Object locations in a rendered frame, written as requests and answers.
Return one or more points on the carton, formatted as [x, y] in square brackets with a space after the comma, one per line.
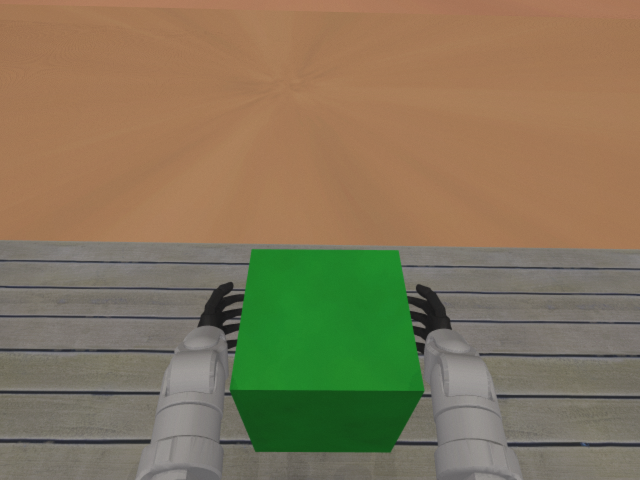
[326, 358]

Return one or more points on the right robot hand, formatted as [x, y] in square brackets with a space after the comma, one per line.
[436, 315]

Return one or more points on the left robot forearm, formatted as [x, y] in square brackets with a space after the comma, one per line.
[186, 434]

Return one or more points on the left robot hand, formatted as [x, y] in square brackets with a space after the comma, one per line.
[213, 315]

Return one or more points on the right robot forearm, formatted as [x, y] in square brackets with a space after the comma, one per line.
[470, 434]

